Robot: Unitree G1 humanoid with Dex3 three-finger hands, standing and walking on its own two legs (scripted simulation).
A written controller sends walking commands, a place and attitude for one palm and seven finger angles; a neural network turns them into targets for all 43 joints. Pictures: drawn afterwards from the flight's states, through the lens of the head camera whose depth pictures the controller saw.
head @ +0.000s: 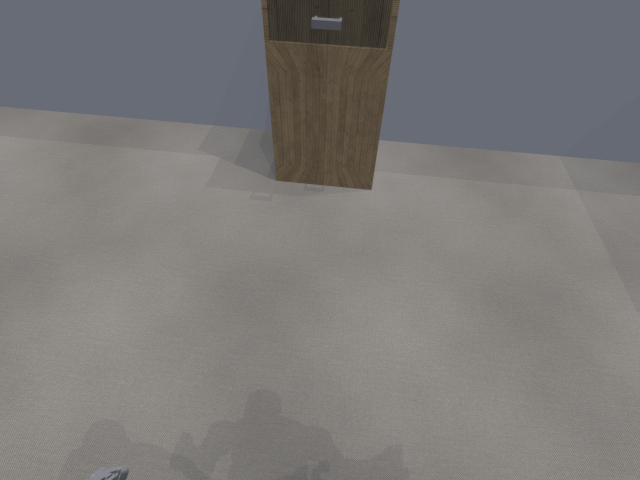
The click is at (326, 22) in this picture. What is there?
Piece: drawer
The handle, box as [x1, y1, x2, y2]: [311, 16, 341, 29]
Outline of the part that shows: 311,19 311,27 313,28 341,28 341,17 336,19 321,18 315,16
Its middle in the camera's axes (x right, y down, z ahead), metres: +0.02 -0.77 +1.36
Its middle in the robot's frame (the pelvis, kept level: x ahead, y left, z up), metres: +1.53 +0.05 +0.00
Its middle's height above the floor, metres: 0.77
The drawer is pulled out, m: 0.00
